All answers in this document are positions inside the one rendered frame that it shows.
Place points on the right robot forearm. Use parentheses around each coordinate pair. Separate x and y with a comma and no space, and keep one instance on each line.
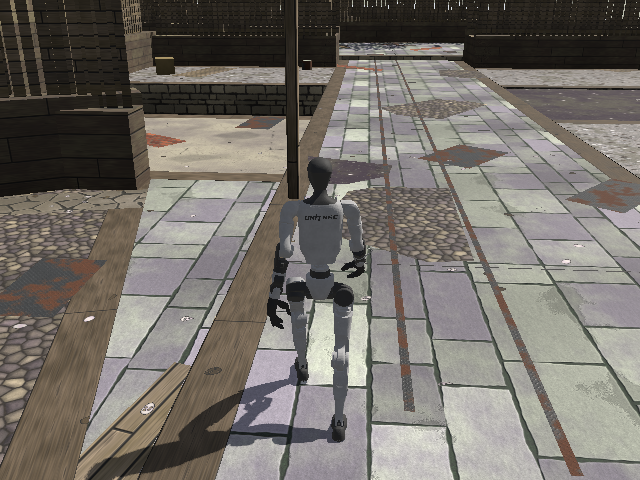
(359,257)

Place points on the robot left foot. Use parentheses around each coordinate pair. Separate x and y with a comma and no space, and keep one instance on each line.
(302,374)

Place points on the humanoid robot torso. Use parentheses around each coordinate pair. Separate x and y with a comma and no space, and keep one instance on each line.
(320,240)

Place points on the left robot forearm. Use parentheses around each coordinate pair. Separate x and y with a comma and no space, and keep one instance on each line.
(278,276)

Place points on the left robot upper arm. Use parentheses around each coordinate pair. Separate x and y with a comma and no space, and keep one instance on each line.
(286,225)

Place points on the right robot upper arm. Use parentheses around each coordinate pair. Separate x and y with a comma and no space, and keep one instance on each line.
(352,212)

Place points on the left robot hand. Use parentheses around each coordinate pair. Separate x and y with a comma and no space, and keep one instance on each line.
(271,311)

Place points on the right robot hand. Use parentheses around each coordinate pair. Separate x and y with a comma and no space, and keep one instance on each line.
(357,273)

